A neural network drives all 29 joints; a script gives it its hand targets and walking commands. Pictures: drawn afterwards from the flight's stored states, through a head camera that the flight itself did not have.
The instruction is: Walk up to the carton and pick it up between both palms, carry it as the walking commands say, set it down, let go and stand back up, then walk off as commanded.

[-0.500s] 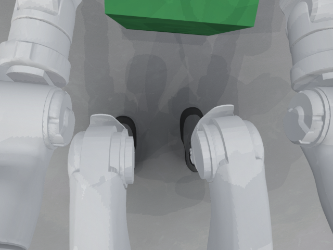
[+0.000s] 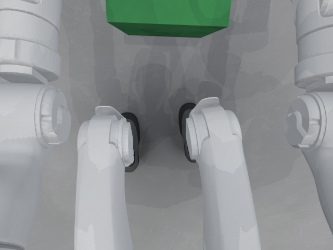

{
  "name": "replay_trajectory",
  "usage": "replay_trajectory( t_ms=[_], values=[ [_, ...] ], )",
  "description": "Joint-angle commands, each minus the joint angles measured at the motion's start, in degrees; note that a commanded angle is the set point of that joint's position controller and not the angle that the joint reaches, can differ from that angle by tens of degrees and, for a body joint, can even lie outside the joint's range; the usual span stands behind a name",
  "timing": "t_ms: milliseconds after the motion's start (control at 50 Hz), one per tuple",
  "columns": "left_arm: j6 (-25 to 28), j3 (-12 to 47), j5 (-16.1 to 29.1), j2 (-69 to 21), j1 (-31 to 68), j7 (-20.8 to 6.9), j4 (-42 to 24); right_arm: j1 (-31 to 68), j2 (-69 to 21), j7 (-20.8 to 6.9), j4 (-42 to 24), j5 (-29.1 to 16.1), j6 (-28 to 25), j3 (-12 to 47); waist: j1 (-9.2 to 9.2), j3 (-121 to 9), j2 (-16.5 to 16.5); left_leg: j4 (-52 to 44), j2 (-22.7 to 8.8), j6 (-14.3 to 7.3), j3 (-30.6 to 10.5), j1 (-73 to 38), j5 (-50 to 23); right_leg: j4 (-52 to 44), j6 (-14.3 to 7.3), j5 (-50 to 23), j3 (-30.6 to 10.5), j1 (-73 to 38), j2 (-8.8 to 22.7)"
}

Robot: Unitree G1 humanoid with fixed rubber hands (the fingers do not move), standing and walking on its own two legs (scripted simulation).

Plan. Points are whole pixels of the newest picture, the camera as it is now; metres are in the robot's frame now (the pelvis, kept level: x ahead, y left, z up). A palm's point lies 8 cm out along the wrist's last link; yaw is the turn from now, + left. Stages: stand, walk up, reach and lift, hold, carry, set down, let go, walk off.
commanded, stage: set down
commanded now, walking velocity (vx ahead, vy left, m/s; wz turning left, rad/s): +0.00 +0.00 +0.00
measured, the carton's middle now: out of the picture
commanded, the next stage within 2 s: let go in 0.90 s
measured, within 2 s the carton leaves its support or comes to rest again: neither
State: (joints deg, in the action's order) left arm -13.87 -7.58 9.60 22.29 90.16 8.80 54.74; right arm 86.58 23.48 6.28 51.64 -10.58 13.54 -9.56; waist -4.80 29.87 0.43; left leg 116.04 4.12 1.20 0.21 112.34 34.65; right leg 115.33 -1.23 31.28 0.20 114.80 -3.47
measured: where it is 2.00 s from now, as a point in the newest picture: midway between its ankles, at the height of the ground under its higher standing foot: (161, 147)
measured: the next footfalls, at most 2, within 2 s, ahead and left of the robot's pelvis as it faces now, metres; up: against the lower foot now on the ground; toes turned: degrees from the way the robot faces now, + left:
none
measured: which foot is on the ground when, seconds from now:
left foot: down 0.00-1.00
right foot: down 0.00-1.00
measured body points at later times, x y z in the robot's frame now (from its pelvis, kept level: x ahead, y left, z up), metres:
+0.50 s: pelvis +0.00 +0.00 +0.13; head +0.37 -0.03 +0.37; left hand +0.61 +0.14 +0.00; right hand +0.57 -0.25 +0.00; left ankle +0.11 +0.12 -0.40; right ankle +0.12 -0.10 -0.40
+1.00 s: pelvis +0.03 +0.00 +0.24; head +0.36 -0.02 +0.54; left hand +0.60 +0.14 +0.11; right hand +0.56 -0.24 +0.12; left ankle +0.11 +0.12 -0.40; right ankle +0.12 -0.10 -0.40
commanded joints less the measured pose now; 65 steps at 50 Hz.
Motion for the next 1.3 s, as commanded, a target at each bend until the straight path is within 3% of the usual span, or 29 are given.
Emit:
replay_trajectory(
  t_ms=[0,120,220,280,340,400,460,480,500,520,560,620,660,680,760,800,840,900,920,960,980,1020,1040,1100,1120,1160,1200,1280],
  values=[
    [0.80,-2.00,-0.75,9.42,18.45,-0.01,-10.03,19.00,8.70,0.34,-11.16,0.41,-0.58,-1.10,-0.10,-107.11,-0.85,-10.54,1.58,-1.15,3.68,-28.19,-17.26,-12.57,2.13,-26.52,0.92,-48.78,0.08],
    [-1.41,-2.41,-0.54,10.08,20.32,-0.79,-14.34,20.32,8.54,0.48,-15.27,0.22,1.80,-1.27,-0.29,-114.13,-1.66,-16.81,2.00,-1.34,3.39,-32.58,-17.34,-18.22,2.10,-27.40,0.89,-55.15,-0.23],
    [-3.11,-2.76,-1.34,10.43,19.45,-1.02,-16.07,19.97,8.94,0.67,-16.57,0.46,3.37,-2.33,-0.06,-117.69,0.02,-22.47,2.22,-0.98,3.40,-38.27,-18.84,-23.48,2.14,-28.29,0.75,-58.97,-0.45],
    [-3.98,-2.54,-1.48,10.29,19.59,-1.28,-16.69,19.26,9.54,0.41,-16.40,1.13,4.06,-3.18,-1.15,-118.22,0.06,-25.47,2.12,-0.83,2.96,-41.66,-19.42,-26.42,2.27,-28.07,1.39,-59.48,-0.54],
    [-4.38,-3.92,-2.56,10.71,17.80,-1.64,-16.41,18.49,8.98,0.26,-17.17,1.84,4.31,-3.59,-0.04,-118.05,-0.53,-28.72,2.16,-0.91,2.80,-42.90,-19.69,-29.33,2.51,-28.82,0.99,-62.59,-0.52],
    [-4.49,-3.50,-3.02,10.03,17.24,-2.03,-17.09,17.00,8.77,-0.20,-16.52,1.98,4.43,-3.95,-0.22,-119.21,0.77,-31.95,2.11,-0.68,2.51,-47.07,-21.72,-32.29,2.49,-30.43,0.94,-64.51,-0.68],
    [-4.47,-3.85,-3.01,9.65,17.00,-2.51,-17.29,16.71,8.50,-0.55,-16.42,2.62,4.27,-4.32,-0.78,-117.80,-0.35,-35.43,1.90,-0.62,2.16,-49.47,-22.11,-35.84,2.59,-30.72,0.88,-66.56,-0.73],
    [-4.21,-4.14,-3.32,9.16,15.79,-2.51,-17.35,15.79,8.06,-0.67,-16.76,2.73,4.00,-4.51,0.06,-117.99,0.18,-36.56,1.99,-0.61,2.21,-50.06,-23.61,-36.85,2.54,-32.46,0.24,-68.32,-0.54],
    [-4.32,-3.67,-3.08,8.90,16.43,-2.58,-17.71,16.08,9.04,-0.59,-17.02,2.99,3.84,-5.20,-1.25,-119.23,0.34,-37.62,1.94,-0.56,1.89,-51.82,-24.01,-37.91,2.53,-32.96,0.61,-69.58,-0.60],
    [-4.28,-4.32,-3.48,9.48,15.25,-2.83,-17.92,15.06,8.07,-0.66,-17.55,2.88,3.92,-4.69,-0.16,-119.58,0.03,-38.68,1.99,-0.62,1.97,-52.77,-24.95,-39.12,2.62,-34.41,0.08,-71.26,-0.49],
    [-4.18,-3.96,-3.36,8.89,14.64,-2.86,-19.51,14.28,8.56,-0.66,-18.88,2.86,3.68,-4.75,-0.50,-120.92,-0.55,-41.36,2.02,-0.83,1.58,-55.54,-26.74,-41.11,2.79,-36.34,0.14,-74.17,-0.56],
    [-3.71,-5.24,-4.95,9.49,13.20,-3.12,-18.30,12.74,7.61,-1.07,-17.99,3.22,3.48,-4.76,0.90,-117.99,-0.91,-45.43,1.89,-0.99,1.45,-57.42,-27.43,-44.93,3.01,-36.88,-0.31,-76.62,-0.27],
    [-3.17,-4.59,-4.51,8.38,12.29,-3.43,-19.73,12.09,7.69,-1.17,-19.66,3.41,2.69,-5.52,0.22,-117.69,-0.47,-48.31,1.67,-1.05,0.83,-60.20,-29.54,-47.23,3.02,-38.99,-0.50,-78.78,-0.18],
    [-3.13,-4.98,-5.18,8.81,11.83,-3.42,-18.64,11.64,7.11,-1.36,-19.10,3.09,2.69,-5.26,1.08,-117.09,0.04,-49.06,1.67,-1.16,0.78,-61.63,-29.76,-48.24,3.14,-38.22,-0.59,-78.93,-0.17],
    [-2.00,-4.96,-5.29,7.94,12.44,-3.85,-18.32,11.88,7.35,-1.97,-18.74,3.64,1.70,-5.49,0.60,-112.51,0.16,-53.84,1.05,-0.94,0.50,-64.71,-29.47,-53.79,2.90,-37.24,-1.08,-80.26,-0.01],
    [-1.35,-5.39,-6.13,6.38,10.51,-4.12,-12.45,10.21,6.56,-2.61,-13.19,5.80,0.84,-6.37,0.13,-104.83,-0.81,-56.15,0.50,-0.91,-0.32,-63.07,-27.98,-55.58,3.01,-34.94,-0.43,-77.74,0.19],
    [0.20,-6.54,-7.53,4.68,8.67,-4.64,-9.55,8.59,3.66,-3.42,-10.97,6.82,-0.73,-6.04,1.48,-99.05,-0.60,-58.17,0.37,-0.65,-0.53,-61.34,-30.00,-57.24,3.10,-37.81,-0.86,-77.39,0.58],
    [2.49,-7.61,-10.14,0.58,5.80,-4.87,-6.65,4.78,2.06,-4.43,-7.12,10.99,-3.50,-8.18,-0.03,-90.77,-0.36,-60.42,0.22,0.63,-1.27,-57.87,-30.35,-58.91,2.96,-38.03,-0.35,-73.75,0.81],
    [3.09,-8.79,-11.47,-0.37,3.20,-4.76,-5.92,3.08,1.63,-4.67,-7.36,12.38,-4.30,-9.17,-0.21,-89.15,-1.50,-61.08,0.04,0.76,-1.17,-57.04,-31.16,-59.53,3.06,-39.48,-0.22,-73.48,0.89],
    [3.62,-11.52,-14.83,-1.26,-0.65,-4.65,-2.85,-0.93,-0.68,-5.42,-3.44,15.05,-4.64,-10.84,0.17,-81.42,-1.15,-63.47,-0.41,0.81,-0.58,-53.81,-27.87,-61.42,3.59,-35.24,-0.16,-69.63,1.48],
    [3.82,-12.58,-16.27,-1.78,-2.94,-4.41,-4.01,-2.29,-1.36,-6.11,-4.76,15.11,-4.89,-11.04,1.42,-81.14,0.25,-64.58,-0.41,0.82,-0.17,-56.12,-28.76,-62.16,3.63,-34.43,0.01,-69.17,1.31],
    [3.98,-13.63,-18.60,-2.82,-7.42,-3.64,-8.64,-7.31,0.27,-7.09,-5.98,17.00,-5.47,-12.33,0.41,-84.09,2.06,-65.93,-0.39,1.08,-0.03,-62.97,-30.85,-64.17,3.49,-33.22,0.70,-69.31,0.77],
    [3.97,-13.76,-19.36,-3.40,-10.20,-3.36,-9.20,-9.06,0.19,-7.49,-7.82,17.32,-5.85,-12.10,0.89,-84.84,2.98,-66.25,-0.51,1.11,-0.05,-65.06,-33.12,-64.67,3.58,-34.79,0.78,-69.56,0.73],
    [4.92,-12.43,-19.44,-5.11,-19.84,-3.69,-16.12,-18.65,-1.97,-7.68,-12.51,18.82,-6.38,-10.70,0.79,-89.60,0.78,-67.56,-0.14,0.85,0.07,-68.80,-39.43,-66.73,3.09,-42.77,-0.44,-77.93,1.06],
    [5.36,-11.70,-18.91,-5.50,-21.46,-4.01,-18.25,-21.45,-2.07,-7.56,-14.49,19.32,-6.60,-10.47,-0.06,-89.59,-0.46,-68.12,0.06,0.82,0.34,-66.78,-39.89,-67.40,2.90,-46.26,-1.13,-81.37,1.49],
    [6.05,-10.44,-18.72,-5.61,-27.16,-4.20,-23.06,-26.82,-2.94,-7.59,-18.49,18.64,-7.15,-9.76,0.91,-91.79,-0.76,-69.44,0.28,0.84,0.02,-69.07,-44.97,-67.90,2.74,-52.59,-2.03,-86.18,1.93],
    [6.87,-8.74,-17.21,-6.51,-29.52,-4.66,-25.07,-28.68,-3.83,-8.30,-20.96,16.78,-7.76,-7.60,1.46,-88.98,-1.17,-70.46,0.18,0.54,-0.97,-68.74,-45.76,-68.44,2.60,-54.05,-2.77,-86.51,2.04],
    [8.90,-6.94,-15.87,-8.12,-42.02,-5.76,-27.75,-41.73,-5.32,-9.01,-24.31,14.84,-9.53,-5.11,1.74,-87.92,-1.78,-72.56,-0.06,0.56,-1.75,-69.76,-50.29,-69.72,2.54,-61.38,-3.90,-91.69,2.40]
  ],
)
